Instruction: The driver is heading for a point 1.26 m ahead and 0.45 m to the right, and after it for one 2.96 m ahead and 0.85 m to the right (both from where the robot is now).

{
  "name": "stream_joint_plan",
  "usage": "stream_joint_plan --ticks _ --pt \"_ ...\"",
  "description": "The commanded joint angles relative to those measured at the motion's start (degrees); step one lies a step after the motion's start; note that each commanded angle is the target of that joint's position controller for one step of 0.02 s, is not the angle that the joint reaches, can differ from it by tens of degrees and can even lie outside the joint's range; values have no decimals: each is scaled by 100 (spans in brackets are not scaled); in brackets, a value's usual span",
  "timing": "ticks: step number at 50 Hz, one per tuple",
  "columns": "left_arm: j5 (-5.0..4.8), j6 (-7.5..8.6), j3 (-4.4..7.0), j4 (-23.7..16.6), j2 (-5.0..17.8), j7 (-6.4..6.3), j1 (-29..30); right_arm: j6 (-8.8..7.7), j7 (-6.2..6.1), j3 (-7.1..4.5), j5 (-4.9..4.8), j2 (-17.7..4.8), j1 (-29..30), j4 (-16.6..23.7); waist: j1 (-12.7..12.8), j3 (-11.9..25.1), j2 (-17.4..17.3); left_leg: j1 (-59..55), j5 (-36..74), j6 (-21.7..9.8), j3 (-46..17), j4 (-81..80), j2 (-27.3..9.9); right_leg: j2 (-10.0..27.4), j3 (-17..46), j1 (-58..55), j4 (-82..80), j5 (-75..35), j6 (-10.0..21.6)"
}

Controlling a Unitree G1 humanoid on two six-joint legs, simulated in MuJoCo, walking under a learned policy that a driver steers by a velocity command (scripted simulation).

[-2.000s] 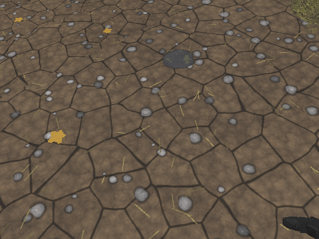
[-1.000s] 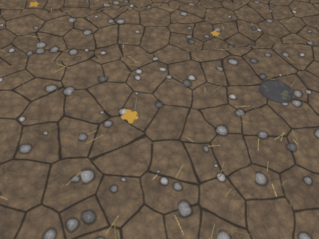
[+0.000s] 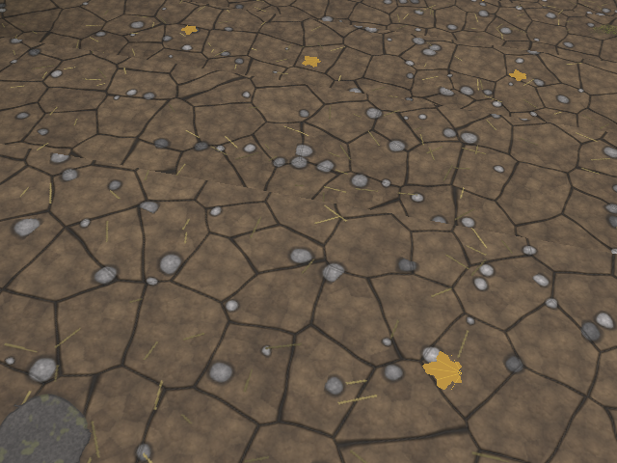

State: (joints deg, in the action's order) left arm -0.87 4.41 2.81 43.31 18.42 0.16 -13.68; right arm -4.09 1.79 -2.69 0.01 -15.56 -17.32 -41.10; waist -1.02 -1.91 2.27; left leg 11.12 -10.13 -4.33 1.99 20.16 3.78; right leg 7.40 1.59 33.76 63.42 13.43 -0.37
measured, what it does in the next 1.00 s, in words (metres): walks ahead: right foot, then left foot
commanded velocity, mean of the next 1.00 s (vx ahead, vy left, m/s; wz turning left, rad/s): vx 0.50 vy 0.00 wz -0.13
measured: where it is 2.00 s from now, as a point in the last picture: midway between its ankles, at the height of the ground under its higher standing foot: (400, 248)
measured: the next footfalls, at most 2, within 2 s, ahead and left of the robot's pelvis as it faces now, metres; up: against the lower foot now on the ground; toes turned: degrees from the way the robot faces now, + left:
right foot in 0.32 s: +0.38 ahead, -0.14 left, +0.00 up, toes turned -2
left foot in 0.82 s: +0.66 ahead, +0.11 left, +0.00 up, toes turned -5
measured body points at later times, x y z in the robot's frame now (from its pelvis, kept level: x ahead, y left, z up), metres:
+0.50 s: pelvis +0.30 -0.05 +0.00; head +0.33 -0.06 +0.44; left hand +0.40 +0.22 -0.11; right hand +0.40 -0.33 -0.13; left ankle +0.27 +0.10 -0.66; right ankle +0.34 -0.13 -0.74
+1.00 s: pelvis +0.58 +0.01 +0.00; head +0.60 +0.01 +0.45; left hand +0.71 +0.23 -0.13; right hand +0.61 -0.25 -0.12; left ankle +0.61 +0.11 -0.74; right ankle +0.53 -0.13 -0.65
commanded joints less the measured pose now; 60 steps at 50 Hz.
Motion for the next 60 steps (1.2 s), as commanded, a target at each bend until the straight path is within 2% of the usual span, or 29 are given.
stream_joint_plan --ticks 1,5,10,13,14,15,16,17,18,19,20,21,23,26,31,35,37,38,39,40,41,42,43,44,45,46,48,54,60 --pt "78 -40 70 -329 283 -22 -85 -189 -52 -203 -11 -767 217 254 177 -21 -532 -146 1333 -1025 -1153 -1274 -1498 202 153 555 -518 -708 -161" --pt "55 76 -29 -561 92 85 796 -127 -142 -211 -35 -896 -57 56 -124 -249 -491 -171 1333 -774 -640 -1369 -1253 -44 -68 345 -2241 -2011 -129" --pt "3 156 -52 -866 140 266 1596 -12 -179 -254 -113 -1060 -612 -303 -361 -416 -435 -1120 1339 -721 -730 -1102 -1641 -272 -64 482 -3234 -2027 109" --pt "28 167 -1 -904 281 335 1476 90 -223 -292 -117 -1151 -633 -407 -164 -197 -557 -1722 2431 -564 -767 -556 -1805 -461 -152 192 -3448 -1303 347" --pt "37 158 54 -846 398 316 1185 119 -238 -308 -99 -1219 -575 -407 12 50 -681 -1811 3432 -497 -731 -145 -1751 -644 -300 -293 -3433 -1023 451" --pt "44 150 164 -666 583 269 494 165 -251 -294 -77 -1220 -469 -401 413 525 -682 -1723 4340 -380 -559 732 -1545 -854 -501 -1265 -3548 -1053 618" --pt "63 129 272 -453 858 203 -437 182 -275 -212 -18 -1069 -480 -336 816 1261 -571 -935 3862 -198 -394 2019 -1287 -507 -187 -2900 -3320 -1337 871" --pt "183 109 415 -367 1442 165 -1097 88 -221 -12 6 -420 -1233 -181 634 2291 608 1448 1403 241 -173 4405 -449 1066 2359 -5415 -3315 -573 1820" --pt "61 86 314 -271 1013 180 -1284 -24 -184 16 -20 -460 -1151 -314 744 2768 1115 2406 -2163 332 -851 5416 86 1501 4147 -5903 -4311 90 2084" --pt "9 67 210 -308 755 157 -898 -111 -136 -130 -198 -980 -580 -147 768 1832 718 3027 -2039 269 -1034 5804 -292 1357 3504 -5266 -4521 625 1776" --pt "25 44 171 -370 634 131 -500 -161 -126 -116 -264 -994 -105 5 639 1118 301 3094 -1556 218 -810 5590 -607 1143 2716 -4373 -4654 460 1586" --pt "69 48 130 -364 512 138 -192 -168 -137 -107 -188 -909 154 66 450 553 -24 2992 -1166 232 -668 5140 -833 909 2145 -3494 -4863 -55 1500" --pt "159 115 81 -390 338 156 87 -57 -157 -122 -94 -752 -71 -38 109 357 183 2322 -701 304 -691 4654 -1087 594 1556 -2617 -5215 -692 1428" --pt "97 215 123 -245 458 157 78 81 -201 -71 -39 -537 -100 -64 -28 201 166 2274 -371 504 -580 4126 -1166 498 971 -2192 -5555 -1340 1556" --pt "21 127 182 -7 649 50 -327 -34 -165 2 10 -356 1059 257 319 -95 28 2299 1237 647 -432 2084 -1011 146 392 -2267 -5627 -1546 1309" --pt "-56 9 239 185 803 -3 -762 -139 -51 -7 -64 -411 1717 432 533 -165 68 2044 1546 667 -451 1183 -751 327 653 -2619 -5323 -1244 1247" --pt "-80 -45 261 223 814 -41 -788 -181 -3 -60 -72 -561 1748 466 436 -121 144 1906 1274 564 -588 875 -714 488 918 -2904 -5022 -1119 1147" --pt "902 139 -24 366 266 387 -846 -32 21 220 718 -243 1294 272 229 63 278 1839 1018 386 -731 1089 -822 610 1059 -3097 -4946 -1083 1332" --pt "746 210 51 318 296 519 -708 27 31 124 682 -461 1217 308 84 3 183 1505 743 208 -545 971 -802 614 1052 -3032 -4713 -1255 1282" --pt "588 246 78 312 496 566 -618 4 5 30 495 -792 1133 314 -133 214 -9 603 842 30 -273 845 -645 344 963 -2636 -4302 -1700 1140" --pt "571 280 72 337 493 593 -661 -98 -34 -101 303 -1154 558 194 -385 724 -242 -782 1046 -340 -299 1050 -718 -126 749 -2054 -3376 -2035 830" --pt "641 331 -146 224 -267 550 -1423 -167 -100 -122 318 -1462 -462 -2 -366 2269 -1429 -3330 1979 -1499 -1521 1223 -1794 -1071 375 -876 -1615 -487 409" --pt "633 389 -261 88 -421 633 -1517 -145 -155 20 333 -1084 -1403 -156 -684 3028 -2132 -4580 -82 -2054 -4011 101 -2844 -1530 327 744 -101 2102 257" --pt "537 372 -90 94 93 595 -432 -218 -184 51 403 -820 -1415 -358 -951 1119 -1296 -3142 -1717 -1230 -3850 -433 -2489 -1060 704 1720 924 1558 421" --pt "463 374 -65 139 99 431 -357 -236 -175 84 310 -719 -695 -335 -513 363 -1103 -1903 -1956 -935 -3032 -610 -2448 -731 534 1752 1119 912 505" --pt "490 344 -76 219 113 321 -514 -205 -215 196 290 -360 -330 -259 -257 475 -908 -1319 -1289 -920 -2520 -759 -2375 -417 481 1268 916 467 543" --pt "615 260 -207 161 -197 347 -314 -217 -311 315 322 -15 26 -213 30 422 -719 -630 189 -870 -1678 -1033 -2213 -141 492 650 634 26 490" --pt "431 122 -267 50 -442 630 425 -326 -306 177 548 -302 -288 -507 -20 153 -481 -604 1911 -926 128 -1518 -2004 7 85 838 -1149 -1212 205" --pt "433 -59 -205 -134 -273 588 908 -342 -112 122 536 -485 -584 -856 -50 -91 -574 -1046 2540 -763 836 -1272 -2091 -180 -69 621 -2198 -1806 380"
Velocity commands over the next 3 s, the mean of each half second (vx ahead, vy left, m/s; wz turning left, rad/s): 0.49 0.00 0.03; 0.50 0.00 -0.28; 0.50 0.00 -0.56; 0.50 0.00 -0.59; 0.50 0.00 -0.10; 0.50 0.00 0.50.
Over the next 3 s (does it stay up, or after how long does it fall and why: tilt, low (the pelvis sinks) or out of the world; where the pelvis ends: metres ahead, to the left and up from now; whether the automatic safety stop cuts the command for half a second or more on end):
stays up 1.44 -0.67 -0.18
